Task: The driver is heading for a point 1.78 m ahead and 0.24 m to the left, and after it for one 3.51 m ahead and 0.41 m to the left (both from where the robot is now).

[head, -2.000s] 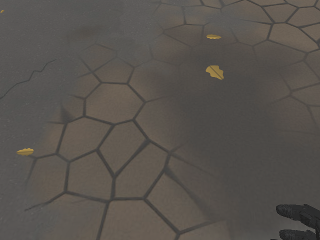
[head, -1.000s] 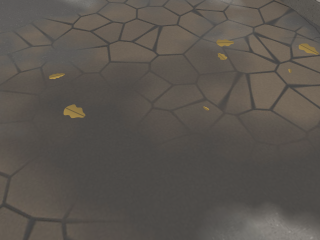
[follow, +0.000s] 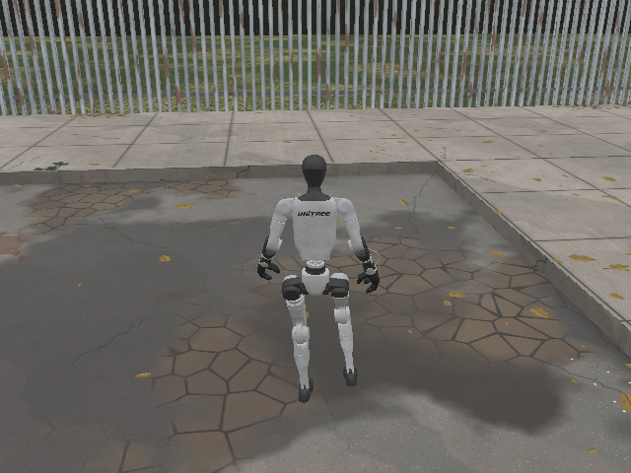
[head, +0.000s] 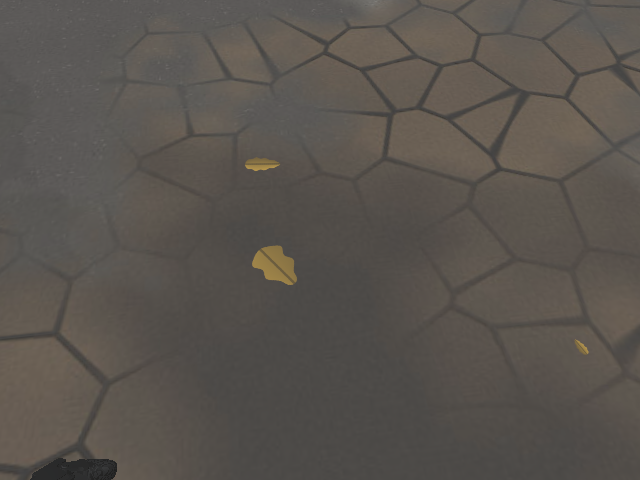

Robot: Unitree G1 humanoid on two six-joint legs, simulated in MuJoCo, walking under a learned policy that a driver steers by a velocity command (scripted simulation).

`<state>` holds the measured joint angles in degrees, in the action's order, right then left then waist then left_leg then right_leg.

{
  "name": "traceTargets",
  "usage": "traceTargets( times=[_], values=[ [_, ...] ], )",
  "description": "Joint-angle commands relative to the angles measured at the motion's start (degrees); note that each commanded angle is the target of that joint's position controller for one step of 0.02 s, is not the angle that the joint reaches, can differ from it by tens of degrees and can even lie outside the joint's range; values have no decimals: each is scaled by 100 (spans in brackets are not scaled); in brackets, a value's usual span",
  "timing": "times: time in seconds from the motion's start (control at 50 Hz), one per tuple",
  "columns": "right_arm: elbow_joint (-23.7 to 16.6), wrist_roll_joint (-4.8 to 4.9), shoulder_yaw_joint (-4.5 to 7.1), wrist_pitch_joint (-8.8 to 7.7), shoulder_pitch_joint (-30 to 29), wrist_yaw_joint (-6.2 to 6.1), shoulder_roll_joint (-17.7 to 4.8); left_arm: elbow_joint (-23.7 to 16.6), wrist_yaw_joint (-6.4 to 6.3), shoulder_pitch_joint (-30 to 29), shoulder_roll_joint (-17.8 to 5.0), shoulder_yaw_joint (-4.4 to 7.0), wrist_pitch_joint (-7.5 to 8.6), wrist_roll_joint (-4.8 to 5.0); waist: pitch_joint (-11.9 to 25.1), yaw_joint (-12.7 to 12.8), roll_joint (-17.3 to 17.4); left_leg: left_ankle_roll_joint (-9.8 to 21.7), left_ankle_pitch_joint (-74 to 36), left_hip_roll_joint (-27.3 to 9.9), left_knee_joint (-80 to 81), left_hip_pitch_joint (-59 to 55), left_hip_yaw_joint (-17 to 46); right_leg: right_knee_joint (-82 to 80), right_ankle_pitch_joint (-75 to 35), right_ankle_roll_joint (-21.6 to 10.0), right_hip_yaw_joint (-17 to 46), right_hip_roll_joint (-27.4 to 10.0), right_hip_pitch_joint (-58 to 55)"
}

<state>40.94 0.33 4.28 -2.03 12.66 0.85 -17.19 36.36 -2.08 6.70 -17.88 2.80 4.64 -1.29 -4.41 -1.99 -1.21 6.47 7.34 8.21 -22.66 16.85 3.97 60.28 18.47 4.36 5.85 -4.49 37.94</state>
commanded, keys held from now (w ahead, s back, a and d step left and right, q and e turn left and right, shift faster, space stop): q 0.46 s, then w+q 0.06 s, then w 0.48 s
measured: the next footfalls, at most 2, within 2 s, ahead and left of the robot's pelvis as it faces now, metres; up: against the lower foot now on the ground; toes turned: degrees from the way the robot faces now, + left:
right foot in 0.22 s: +0.24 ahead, -0.13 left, +0.00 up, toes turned +15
left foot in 0.64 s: +0.10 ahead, +0.09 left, +0.00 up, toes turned +23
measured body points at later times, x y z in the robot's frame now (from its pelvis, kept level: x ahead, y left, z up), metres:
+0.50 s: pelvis +0.11 -0.04 +0.00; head +0.16 -0.03 +0.45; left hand +0.18 +0.27 -0.09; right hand +0.34 -0.27 -0.11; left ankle +0.07 +0.09 -0.68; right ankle +0.20 -0.14 -0.74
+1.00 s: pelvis +0.23 +0.05 +0.00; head +0.24 +0.09 +0.45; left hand +0.32 +0.36 -0.10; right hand +0.34 -0.20 -0.11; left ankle +0.07 +0.08 -0.74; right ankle +0.47 -0.02 -0.69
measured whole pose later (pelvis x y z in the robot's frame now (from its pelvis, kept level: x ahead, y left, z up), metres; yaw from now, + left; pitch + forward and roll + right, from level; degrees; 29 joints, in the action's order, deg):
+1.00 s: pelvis +0.23 +0.05 +0.00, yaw +25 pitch +2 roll -1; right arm 45.4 0.4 2.0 -2.9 26.0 -0.6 -14.5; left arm 40.8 2.9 5.0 -16.4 3.5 3.9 1.2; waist -0.3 -4.4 -2.9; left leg 3.1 18.4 1.5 -11.8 -4.5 1.2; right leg 35.9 -3.4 1.2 -0.1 -3.5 37.3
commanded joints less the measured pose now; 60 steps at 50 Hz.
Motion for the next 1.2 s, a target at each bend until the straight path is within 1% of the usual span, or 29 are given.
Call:
traceTargets(
  times=[0.02, 0.14, 0.2, 0.22, 0.24, 0.26, 0.28, 0.32, 0.38, 0.42, 0.46, 0.56, 0.6, 0.62, 0.64, 0.66, 0.68, 0.7, 0.72, 0.74, 0.78, 0.9, 1.02, 1.08, 1.12, 1.14, 1.16, 1.18, 1.2],
  values=[
    [-394, 77, 247, 46, -302, -143, -917, -157, -37, 585, -253, 54, -98, -32, 1085, 325, 410, 768, -3593, -1184, 203, 125, 843, -842, -845, 145, -295, 312, -906],
    [-364, 110, 246, 326, -74, -287, -911, -414, 90, -316, -404, 72, -102, 97, 1149, -2, 734, 445, -1950, -1290, -331, -546, 1782, -2371, -1059, 90, 19, 635, -948],
    [-497, 123, 193, 355, -321, -298, -781, -342, 118, 10, -529, 171, 1, 87, 1083, 286, 965, 210, -1443, -1151, -849, -734, 2214, -3601, -1444, -197, 51, 613, -1676],
    [-582, 78, 121, 340, -300, -288, -580, -329, 84, 215, -709, 218, 38, 24, 1270, 333, 757, -15, -772, -902, -1378, -359, 2052, -3893, -2411, -459, 343, 39, -2558],
    [-618, -43, 23, 302, 179, -274, -238, -421, 8, 249, -1083, 279, -6, -82, 1639, 33, -517, -373, 1782, -256, -2618, 556, 1267, -3608, -4631, -1108, 1457, -1273, -3754],
    [-632, 55, 64, 298, 550, -261, -528, -243, 32, 581, -954, 289, -119, -178, 1923, -38, -1699, -682, 3543, 87, -3674, 1551, 670, -3787, -4782, -2136, 2971, -2174, -4229],
    [-439, 37, 210, 315, 704, -255, -1027, -352, 56, 474, -665, 228, -155, -35, 1702, 46, -1026, -921, 3211, -277, -4563, 1747, 683, -3790, -4187, -2158, 2774, -2033, -4025],
    [-364, 118, 281, 498, 304, -293, -1033, -415, 36, 173, -357, 141, -253, 18, 1188, 104, -354, -1182, 2468, -504, -5063, 1877, 444, -3754, -3338, -1667, 1422, -1278, -3437],
    [-523, 142, 174, 597, 130, -286, -581, -365, -11, -51, -463, 178, -363, -27, 837, 86, -659, -1277, 1862, -647, -4546, 1565, -27, -4094, -2777, -1561, 481, -801, -2735],
    [-637, 122, 135, 579, -12, -276, -457, -314, -44, 10, -503, 220, -404, -34, 973, 184, -853, -1294, 1825, -739, -4050, 1454, -179, -4137, -2898, -1698, 282, -900, -2908],
    [-746, 84, 102, 563, -164, -234, -415, -271, -54, 2, -596, 274, -427, 0, 1116, 249, -881, -1235, 1737, -916, -3485, 1205, -231, -4134, -2867, -1770, 141, -1060, -2984],
    [-777, 59, 121, 510, -44, -35, -533, -124, 53, 59, -906, 395, -404, 232, 1017, 233, -986, -692, 1552, -915, -1914, 89, -672, -4645, 443, -1592, 111, -1181, -2279],
    [-432, 50, 133, 446, 596, 15, -451, -32, 105, 9, -795, 353, -389, 325, 925, -89, -732, -362, 1052, -695, -820, -979, -935, -4347, 1222, -1343, -149, -1008, -1665],
    [-194, 54, 142, 404, 1066, 2, -434, 36, 135, 66, -514, 270, -372, 283, 882, -251, -361, -238, 1263, -633, -439, -1707, -822, -3709, 1520, -1066, -511, -716, -1116],
    [-82, 30, 188, 352, 1547, -64, -690, -45, 239, -51, 49, 90, -322, 133, 805, -364, 900, 121, 2308, -1797, 385, -2368, 994, -1723, 1567, -500, -1209, -158, -34],
    [-294, -55, 315, 247, 1340, -57, -1491, -390, 247, -383, -131, 147, -214, 174, 316, -332, 1642, 1092, 3359, -3032, 1209, -1938, 3397, -571, 1687, -343, -928, 435, 1475],
    [-375, -154, 254, 87, 1097, -65, -1222, -442, 232, -731, -577, 265, -104, 337, 3, -416, 1137, 1233, 3716, -3033, 1580, -1533, 3493, -49, 1148, -457, -290, 111, 1560],
    [-359, -122, 158, -27, 798, -88, -981, -350, 246, -501, -697, 317, -63, 381, -218, -152, 1182, 1026, 3394, -2838, 1564, -1512, 2993, -30, 443, -530, -217, -18, 1674],
    [-371, -69, 89, -96, 639, -95, -773, -161, 242, -288, -667, 326, -44, 268, -166, -48, 1060, 796, 2751, -2568, 1458, -1552, 2445, -103, -47, -508, -223, -120, 1532],
    [-346, -30, 53, -112, 554, -105, -695, -69, 244, -189, -662, 338, -27, 169, -116, 1, 1014, 622, 2164, -2360, 1469, -1577, 1987, -276, -472, -449, -248, -153, 1379],
    [-278, -50, 13, -161, 736, -133, -601, 40, 287, -134, -501, 308, -9, 155, 37, 10, 847, 478, 1058, -2102, 1514, -1600, 1357, -404, -1193, -356, -389, -92, 1069],
    [40, -24, 13, -170, 1247, -171, -642, -40, 399, -733, -159, 152, 8, 220, -26, -244, 766, 353, -333, -1877, 1511, -1661, 447, -1882, -2260, -214, -579, 62, 596],
    [374, 52, 43, -99, 1650, -177, -772, -326, 632, -1479, -79, 37, 124, 274, -394, -434, 689, 422, -946, -2210, 1278, -2071, 433, -2910, -2000, -488, -745, 227, 429],
    [441, 76, 83, -60, 1531, -210, -911, -284, 642, -1125, -283, 104, 155, 238, -43, -103, 869, 261, -2923, -2259, 654, -2345, 343, -3133, -1482, -790, -901, 492, -415],
    [426, 55, 74, -11, 1374, -238, -951, 67, 521, 270, -686, 301, 126, 207, 995, 672, 931, 32, -4837, -1947, -993, -2005, 22, -3221, -1641, -1156, -1109, 751, -2527],
    [307, -50, 1, -29, 1374, -253, -800, 288, 440, 1388, -994, 378, 95, 154, 1893, 1100, 570, -126, -3398, -1737, -2582, -662, 5, -2865, -1781, -1534, -109, -161, -4627],
    [227, -37, -244, -141, 2199, -165, 73, 456, 456, 1847, -1437, 472, 95, 128, 2988, 670, -1268, -561, 1352, -540, -4940, 1613, 3, -3342, -423, -2581, 2969, -1800, -6747],
    [323, 100, -109, -270, 1698, -141, -552, 498, 432, 1835, -806, 324, 80, 197, 2941, 973, -1027, -541, 2367, -538, -5622, 2182, 692, -4138, 130, -2474, 3712, -1793, -6530],
    [70, 262, -12, -343, 990, -106, -827, 480, 373, 1343, -652, 253, 50, 203, 1758, 905, -827, -504, 2050, -875, -5707, 2629, 481, -4284, -16, -2176, 2692, -1569, -5638]
  ],
)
